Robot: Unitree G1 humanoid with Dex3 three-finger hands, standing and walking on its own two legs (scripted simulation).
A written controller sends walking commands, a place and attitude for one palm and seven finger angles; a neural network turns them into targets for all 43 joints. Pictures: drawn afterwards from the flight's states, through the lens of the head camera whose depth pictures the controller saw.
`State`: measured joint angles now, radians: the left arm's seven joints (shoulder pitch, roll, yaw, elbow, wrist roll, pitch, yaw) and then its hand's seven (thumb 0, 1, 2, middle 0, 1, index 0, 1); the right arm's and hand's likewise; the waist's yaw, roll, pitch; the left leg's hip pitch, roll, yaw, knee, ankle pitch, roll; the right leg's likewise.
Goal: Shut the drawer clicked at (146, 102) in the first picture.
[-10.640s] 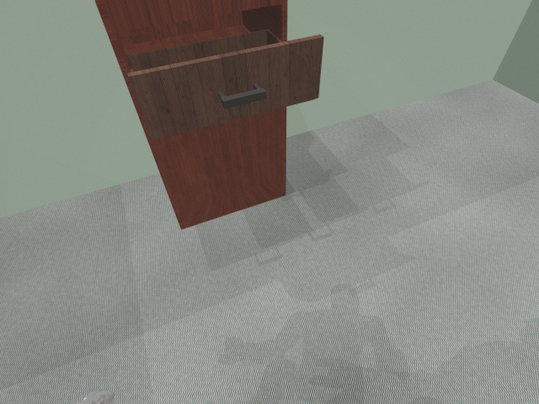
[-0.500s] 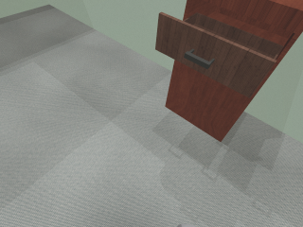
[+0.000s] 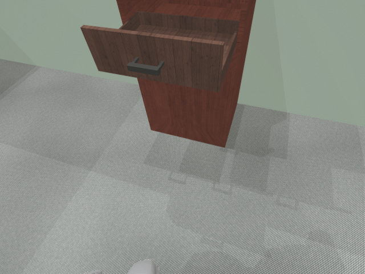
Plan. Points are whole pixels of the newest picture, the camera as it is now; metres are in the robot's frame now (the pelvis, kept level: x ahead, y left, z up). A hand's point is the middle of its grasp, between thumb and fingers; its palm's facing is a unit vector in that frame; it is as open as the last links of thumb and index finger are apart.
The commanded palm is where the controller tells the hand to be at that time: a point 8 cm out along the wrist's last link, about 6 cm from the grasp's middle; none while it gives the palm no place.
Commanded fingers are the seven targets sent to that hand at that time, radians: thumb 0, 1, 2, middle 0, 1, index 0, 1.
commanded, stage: turn to face it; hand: left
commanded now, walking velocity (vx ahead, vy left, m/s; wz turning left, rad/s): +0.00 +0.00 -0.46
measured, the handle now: (146, 65) +0.75 +0.16 +0.03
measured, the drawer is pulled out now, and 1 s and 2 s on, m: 0.29 0.29 0.29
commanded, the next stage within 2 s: take the last steps up to it in 0.40 s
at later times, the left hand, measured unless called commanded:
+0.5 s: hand out of the picture +0.11 +0.26 -0.18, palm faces -0.17 -0.96 -0.22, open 7.4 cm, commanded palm none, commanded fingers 0.00 0.90 0.90 -0.20 -0.30 -0.20 -0.30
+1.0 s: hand out of the picture +0.11 +0.21 -0.16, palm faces -0.18 -0.95 -0.25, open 7.2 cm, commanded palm none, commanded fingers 0.00 0.90 0.90 -0.20 -0.30 -0.20 -0.30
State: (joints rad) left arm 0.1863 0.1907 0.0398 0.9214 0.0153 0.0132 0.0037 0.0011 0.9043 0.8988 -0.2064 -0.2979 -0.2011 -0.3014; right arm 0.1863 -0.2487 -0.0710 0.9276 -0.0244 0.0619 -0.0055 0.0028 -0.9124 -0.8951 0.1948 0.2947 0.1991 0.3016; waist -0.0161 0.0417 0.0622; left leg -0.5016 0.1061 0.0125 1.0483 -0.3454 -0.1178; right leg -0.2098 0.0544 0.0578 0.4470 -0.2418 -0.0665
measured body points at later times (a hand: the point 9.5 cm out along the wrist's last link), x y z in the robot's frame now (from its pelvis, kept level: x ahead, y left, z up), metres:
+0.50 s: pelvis +0.02 +0.06 +0.00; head +0.06 +0.09 +0.45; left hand +0.12 +0.31 -0.16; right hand +0.03 -0.19 -0.13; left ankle +0.02 +0.15 -0.74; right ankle -0.06 -0.09 -0.66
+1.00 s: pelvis +0.09 +0.02 +0.00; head +0.09 +0.00 +0.45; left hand +0.12 +0.26 -0.14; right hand +0.02 -0.20 -0.17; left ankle +0.21 +0.16 -0.67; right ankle -0.03 -0.07 -0.74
